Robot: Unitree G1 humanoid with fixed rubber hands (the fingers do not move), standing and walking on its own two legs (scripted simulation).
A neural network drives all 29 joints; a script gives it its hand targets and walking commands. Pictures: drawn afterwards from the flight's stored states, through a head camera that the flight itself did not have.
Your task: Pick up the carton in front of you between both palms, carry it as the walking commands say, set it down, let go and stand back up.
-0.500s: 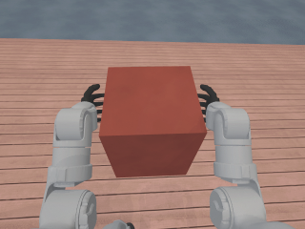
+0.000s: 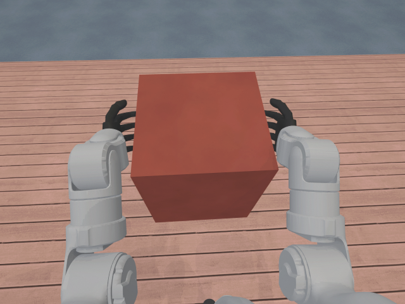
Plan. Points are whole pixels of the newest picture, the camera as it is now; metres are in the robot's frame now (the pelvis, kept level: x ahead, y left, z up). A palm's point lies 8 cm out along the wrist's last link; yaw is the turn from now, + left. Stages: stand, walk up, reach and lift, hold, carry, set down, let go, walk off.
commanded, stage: carry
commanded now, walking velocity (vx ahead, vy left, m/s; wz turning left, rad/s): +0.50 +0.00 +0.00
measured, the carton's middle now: (199, 155) +0.38 -0.02 +0.07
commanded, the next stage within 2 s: none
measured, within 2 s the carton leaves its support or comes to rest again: neither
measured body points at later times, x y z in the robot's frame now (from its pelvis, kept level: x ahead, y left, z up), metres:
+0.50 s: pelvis +0.32 +0.01 -0.06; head +0.34 +0.02 +0.39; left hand +0.70 +0.17 +0.07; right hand +0.69 -0.14 +0.07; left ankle +0.40 +0.05 -0.78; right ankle +0.12 -0.05 -0.67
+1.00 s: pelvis +0.62 -0.01 -0.10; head +0.62 -0.01 +0.35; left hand +0.99 +0.13 +0.03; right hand +0.99 -0.17 +0.03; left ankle +0.42 +0.04 -0.74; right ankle +0.71 -0.05 -0.83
